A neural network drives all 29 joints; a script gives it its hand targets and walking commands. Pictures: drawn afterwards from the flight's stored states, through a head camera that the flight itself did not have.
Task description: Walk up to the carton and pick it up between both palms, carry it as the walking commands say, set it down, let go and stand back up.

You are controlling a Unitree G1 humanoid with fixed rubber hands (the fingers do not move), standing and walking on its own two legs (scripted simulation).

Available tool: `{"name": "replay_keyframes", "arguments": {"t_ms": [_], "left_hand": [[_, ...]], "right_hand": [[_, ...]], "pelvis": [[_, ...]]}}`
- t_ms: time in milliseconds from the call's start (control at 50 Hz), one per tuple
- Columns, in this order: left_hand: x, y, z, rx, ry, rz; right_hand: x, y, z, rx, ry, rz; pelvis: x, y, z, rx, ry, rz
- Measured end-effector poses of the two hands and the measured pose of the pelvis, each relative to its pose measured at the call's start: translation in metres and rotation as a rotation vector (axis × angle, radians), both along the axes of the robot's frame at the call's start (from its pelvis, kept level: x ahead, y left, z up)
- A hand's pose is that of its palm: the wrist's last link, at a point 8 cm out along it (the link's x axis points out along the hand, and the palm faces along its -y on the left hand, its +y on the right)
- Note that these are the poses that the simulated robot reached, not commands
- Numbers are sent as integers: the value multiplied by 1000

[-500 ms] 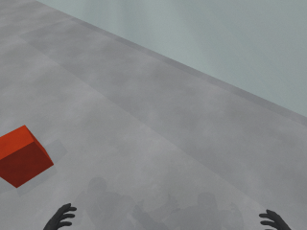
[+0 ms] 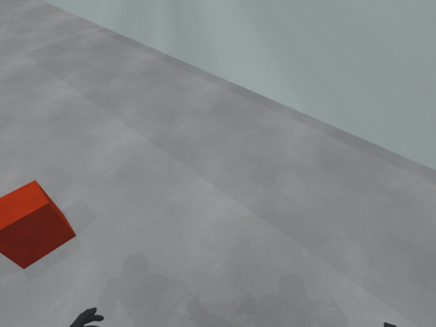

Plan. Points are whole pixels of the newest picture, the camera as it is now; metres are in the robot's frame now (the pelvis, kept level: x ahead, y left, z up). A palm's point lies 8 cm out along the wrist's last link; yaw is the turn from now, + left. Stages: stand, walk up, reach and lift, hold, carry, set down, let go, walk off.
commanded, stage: stand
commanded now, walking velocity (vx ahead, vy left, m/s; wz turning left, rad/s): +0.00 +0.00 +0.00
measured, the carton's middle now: (29, 224) +0.68 +0.94 -0.62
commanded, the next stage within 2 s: walk up in 0.14 s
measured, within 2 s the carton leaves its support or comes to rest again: neither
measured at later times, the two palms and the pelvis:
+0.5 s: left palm out of the picture +0.08 +0.38 -0.06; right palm out of the picture +0.15 -0.30 -0.08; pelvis +0.01 +0.01 +0.00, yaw +11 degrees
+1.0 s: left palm out of the picture -0.08 +0.47 -0.04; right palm (262, 223) +0.38 -0.07 -0.08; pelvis +0.09 +0.14 +0.00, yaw +33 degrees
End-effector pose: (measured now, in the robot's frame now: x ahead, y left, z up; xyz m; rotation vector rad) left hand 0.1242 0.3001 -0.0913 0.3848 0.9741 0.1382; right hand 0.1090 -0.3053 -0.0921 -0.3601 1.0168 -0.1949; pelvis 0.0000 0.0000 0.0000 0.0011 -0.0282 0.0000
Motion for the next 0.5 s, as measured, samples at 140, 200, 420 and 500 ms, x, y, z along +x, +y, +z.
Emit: {"name": "replay_keyframes", "arguments": {"t_ms": [140,200,420,500], "left_hand": [[-4,1,2,-3,32,14],[-5,2,2,6,47,19],[-12,31,16,57,-26,124],[-43,77,31,145,-55,219]], "right_hand": [[-1,1,0,8,29,-1],[1,1,0,12,38,-7],[15,0,1,17,94,95],[45,5,10,-4,115,196]], "pelvis": [[2,0,6,0,-1,1],[4,-1,7,1,-1,0],[6,0,5,-29,-5,111],[9,13,4,-36,-2,187]]}}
